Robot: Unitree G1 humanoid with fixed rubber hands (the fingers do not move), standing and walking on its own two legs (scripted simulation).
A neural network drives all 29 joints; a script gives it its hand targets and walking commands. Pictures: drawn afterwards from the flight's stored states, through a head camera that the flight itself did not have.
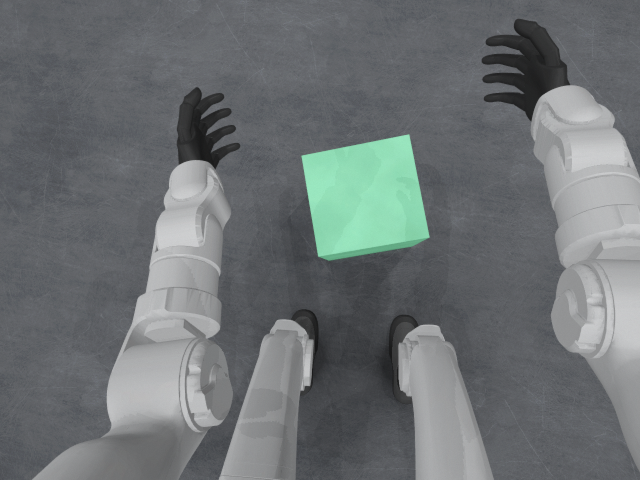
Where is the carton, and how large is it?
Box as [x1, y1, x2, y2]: [302, 135, 429, 260]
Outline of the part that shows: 408,135 302,155 318,256 330,260 411,246 429,237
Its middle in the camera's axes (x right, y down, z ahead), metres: +0.10 -0.07 +0.86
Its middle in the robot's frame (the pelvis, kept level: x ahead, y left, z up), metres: +0.48 +0.00 -0.51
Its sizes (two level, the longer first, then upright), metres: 0.210 0.200 0.250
